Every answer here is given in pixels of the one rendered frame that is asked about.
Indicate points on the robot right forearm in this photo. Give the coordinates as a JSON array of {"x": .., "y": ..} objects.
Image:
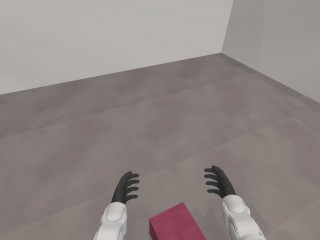
[{"x": 238, "y": 220}]

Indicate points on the robot left forearm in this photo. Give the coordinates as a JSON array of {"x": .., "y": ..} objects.
[{"x": 113, "y": 222}]

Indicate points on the robot left hand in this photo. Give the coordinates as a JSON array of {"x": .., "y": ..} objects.
[{"x": 121, "y": 190}]

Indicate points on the carton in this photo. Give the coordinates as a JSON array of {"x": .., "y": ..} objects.
[{"x": 175, "y": 223}]

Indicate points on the robot right hand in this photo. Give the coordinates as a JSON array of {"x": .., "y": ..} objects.
[{"x": 223, "y": 183}]

